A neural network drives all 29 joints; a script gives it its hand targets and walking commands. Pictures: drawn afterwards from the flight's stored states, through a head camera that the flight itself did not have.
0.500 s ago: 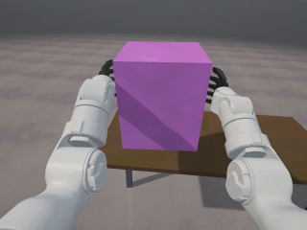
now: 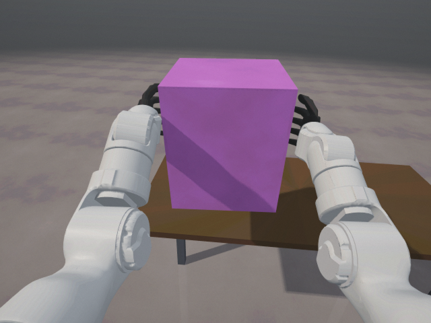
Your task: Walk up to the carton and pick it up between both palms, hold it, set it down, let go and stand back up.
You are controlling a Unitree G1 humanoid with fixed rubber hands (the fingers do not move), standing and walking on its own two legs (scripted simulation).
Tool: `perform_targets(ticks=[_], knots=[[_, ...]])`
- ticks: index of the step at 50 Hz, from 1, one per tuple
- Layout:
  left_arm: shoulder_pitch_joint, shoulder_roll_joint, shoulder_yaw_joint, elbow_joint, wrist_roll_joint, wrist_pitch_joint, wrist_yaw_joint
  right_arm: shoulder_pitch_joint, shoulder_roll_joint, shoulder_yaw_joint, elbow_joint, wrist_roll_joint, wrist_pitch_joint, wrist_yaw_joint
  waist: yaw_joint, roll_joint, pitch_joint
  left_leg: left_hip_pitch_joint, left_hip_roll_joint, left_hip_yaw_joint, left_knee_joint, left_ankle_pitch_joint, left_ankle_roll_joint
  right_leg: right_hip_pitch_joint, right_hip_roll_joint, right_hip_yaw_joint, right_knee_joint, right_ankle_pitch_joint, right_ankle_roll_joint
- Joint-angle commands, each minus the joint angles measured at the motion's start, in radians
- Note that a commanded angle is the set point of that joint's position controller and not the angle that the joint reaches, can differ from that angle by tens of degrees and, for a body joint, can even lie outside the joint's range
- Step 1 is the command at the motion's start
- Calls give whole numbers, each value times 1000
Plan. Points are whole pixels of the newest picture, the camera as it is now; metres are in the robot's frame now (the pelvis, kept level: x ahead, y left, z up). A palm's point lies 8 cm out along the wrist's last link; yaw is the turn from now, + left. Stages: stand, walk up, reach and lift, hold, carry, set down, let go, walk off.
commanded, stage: hold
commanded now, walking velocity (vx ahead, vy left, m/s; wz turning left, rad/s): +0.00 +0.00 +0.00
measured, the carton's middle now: (226, 132) +0.44 +0.00 +0.25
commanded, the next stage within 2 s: set down in 0.70 s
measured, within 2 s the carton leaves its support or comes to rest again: neither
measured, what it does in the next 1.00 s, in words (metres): stands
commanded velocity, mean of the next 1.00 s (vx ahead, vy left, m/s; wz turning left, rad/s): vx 0.00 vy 0.00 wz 0.00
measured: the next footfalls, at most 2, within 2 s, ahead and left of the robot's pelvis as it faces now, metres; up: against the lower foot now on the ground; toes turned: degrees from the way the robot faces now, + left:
none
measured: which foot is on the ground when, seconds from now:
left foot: down 0.00-1.00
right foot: down 0.00-1.00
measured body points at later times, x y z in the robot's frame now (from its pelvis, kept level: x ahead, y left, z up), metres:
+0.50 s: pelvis +0.00 +0.00 +0.00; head -0.10 +0.01 +0.44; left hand +0.39 +0.15 +0.30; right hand +0.40 -0.15 +0.28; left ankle +0.05 +0.09 -0.74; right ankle +0.08 -0.12 -0.74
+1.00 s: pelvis +0.00 +0.00 +0.00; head -0.09 +0.00 +0.44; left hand +0.40 +0.15 +0.31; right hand +0.40 -0.15 +0.29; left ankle +0.05 +0.09 -0.74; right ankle +0.08 -0.12 -0.74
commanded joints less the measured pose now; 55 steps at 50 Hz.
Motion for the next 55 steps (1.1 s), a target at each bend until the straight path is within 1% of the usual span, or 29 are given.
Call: perform_targets(ticks=[1, 3, 5, 7, 9, 10, 12, 15, 16, 18, 19, 22, 23, 24, 27, 31, 32, 35, 36, 37, 39, 40, 42, 43, 46, 48, 51, 53, 55], knots=[[-957, -633, -152, -268, -197, -125, -211, -1195, 623, 266, -321, 205, -104, 233, -38, 27, -330, 27, 35, -100, -258, -84, -7, 478, 49, -4, -15, -49, -13], [-953, -628, -155, -286, -196, -125, -213, -1184, 628, 272, -333, 211, -103, 233, -48, 29, -333, 27, 31, -97, -253, -56, -9, 490, 46, -2, -16, -28, -11], [-924, -612, -141, -266, -186, -117, -215, -1165, 609, 272, -329, 214, -99, 232, -40, 23, -306, 48, 27, -93, -256, -45, -12, 468, 47, -1, -28, -46, -13], [-924, -611, -158, -296, -198, -113, -214, -1175, 608, 297, -363, 233, -101, 226, -41, 16, -352, 84, 22, -86, -230, 28, -21, 468, 47, -5, -27, 2, -13], [-942, -628, -171, -282, -206, -113, -214, -1219, 618, 293, -373, 228, -106, 227, -37, 21, -341, 87, 23, -88, -232, 1, -22, 445, 43, -2, -37, -37, -17], [-935, -635, -174, -297, -213, -115, -213, -1195, 620, 289, -366, 225, -104, 227, -47, 13, -353, 87, 19, -88, -229, 0, -23, 457, 45, -2, -36, -28, -19], [-940, -633, -176, -332, -206, -114, -210, -1178, 621, 306, -364, 241, -99, 226, -41, 28, -365, 107, 23, -93, -223, 54, -29, 463, 46, -6, -26, 4, -14], [-936, -624, -186, -358, -215, -113, -212, -1181, 621, 327, -403, 257, -100, 220, -45, 7, -383, 144, 13, -84, -199, 107, -34, 463, 43, -1, -38, 31, -16], [-925, -630, -170, -312, -208, -107, -212, -1199, 613, 312, -399, 251, -100, 218, -46, 11, -367, 137, 14, -85, -206, 84, -30, 452, 43, -5, -42, 10, -18], [-952, -621, -174, -322, -207, -109, -212, -1193, 615, 306, -367, 246, -92, 222, -48, 12, -347, 125, 12, -86, -212, 43, -29, 439, 40, 0, -46, -25, -18], [-948, -631, -184, -336, -212, -110, -212, -1182, 635, 317, -364, 247, -93, 223, -40, 25, -356, 118, 17, -90, -213, 60, -32, 446, 40, 0, -38, -8, -20], [-937, -642, -197, -353, -225, -110, -208, -1187, 614, 316, -401, 257, -97, 222, -52, 40, -391, 123, 25, -98, -213, 91, -38, 466, 47, -8, -25, 37, -17], [-928, -622, -174, -306, -209, -104, -209, -1181, 603, 307, -369, 250, -90, 219, -48, 26, -346, 122, 18, -93, -218, 73, -35, 449, 47, -7, -41, 5, -18], [-942, -624, -189, -343, -219, -111, -211, -1187, 618, 321, -395, 255, -93, 220, -48, 15, -366, 134, 17, -91, -207, 91, -35, 454, 44, -4, -37, 20, -15], [-940, -629, -179, -309, -219, -111, -211, -1208, 632, 314, -386, 247, -96, 223, -40, 6, -362, 117, 16, -86, -215, 47, -27, 450, 41, -2, -41, -15, -18], [-975, -639, -187, -338, -222, -119, -208, -1224, 637, 311, -391, 246, -98, 227, -40, 22, -383, 91, 22, -94, -228, 14, -20, 468, 48, -3, -25, -16, -13], [-953, -630, -176, -290, -218, -115, -211, -1210, 624, 291, -365, 235, -92, 224, -45, 24, -350, 69, 17, -88, -225, -11, -23, 459, 42, 0, -28, -28, -12], [-940, -617, -152, -275, -200, -113, -214, -1202, 635, 296, -355, 232, -94, 226, -35, 10, -315, 36, 26, -96, -246, -39, -9, 483, 47, -2, -22, -32, -10], [-935, -680, -217, -262, -223, -100, -228, -1122, 640, 251, -342, 229, -68, 215, -95, 34, -253, 106, 1, -74, -275, -57, -6, 460, 42, 18, -51, -56, 19], [-950, -685, -216, -270, -226, -109, -235, -1148, 644, 250, -355, 227, -82, 213, -84, 28, -276, 117, 6, -74, -270, -43, -10, 473, 40, 19, -52, -37, 19], [-959, -661, -205, -264, -226, -120, -236, -1176, 636, 222, -368, 206, -88, 207, -97, 36, -282, 98, 3, -77, -267, -59, -12, 452, 42, 12, -53, -53, 19], [-972, -661, -187, -239, -224, -128, -236, -1193, 644, 207, -365, 194, -99, 212, -85, 27, -280, 82, 7, -75, -277, -98, -8, 453, 39, 17, -51, -91, 16], [-1018, -672, -214, -251, -240, -163, -234, -1218, 653, 173, -371, 158, -137, 212, -108, 56, -308, 71, 20, -83, -283, -110, -18, 461, 35, 10, -43, -68, 23], [-1012, -691, -209, -241, -239, -171, -233, -1219, 653, 174, -401, 152, -157, 215, -98, 55, -334, 72, 27, -83, -282, -94, -19, 479, 38, 0, -30, -49, 22], [-1040, -648, -165, -224, -206, -205, -232, -1217, 654, 130, -337, 102, -197, 214, -93, 41, -316, 68, 17, -67, -288, -149, -20, 470, 26, 8, -45, -115, 22], [-998, -616, -131, -172, -167, -221, -242, -1192, 638, 97, -280, 53, -226, 210, -102, 32, -246, 43, 18, -60, -318, -204, -15, 474, 20, 2, -58, -145, 31], [-897, -545, -60, -91, -99, -244, -269, -1081, 621, 31, -193, -21, -275, 211, -111, -22, -138, 23, 9, -38, -342, -258, -8, 481, 7, -9, -75, -214, 31], [-847, -530, -49, -32, -76, -250, -289, -1065, 580, -15, -169, -62, -303, 211, -133, -17, -106, 7, 18, -30, -355, -288, -7, 488, 10, -21, -69, -220, 34], [-789, -510, -43, -21, -57, -263, -297, -1032, 564, -28, -177, -92, -333, 211, -140, -39, -94, 16, 10, -16, -355, -255, -9, 484, 5, -27, -80, -212, 35]])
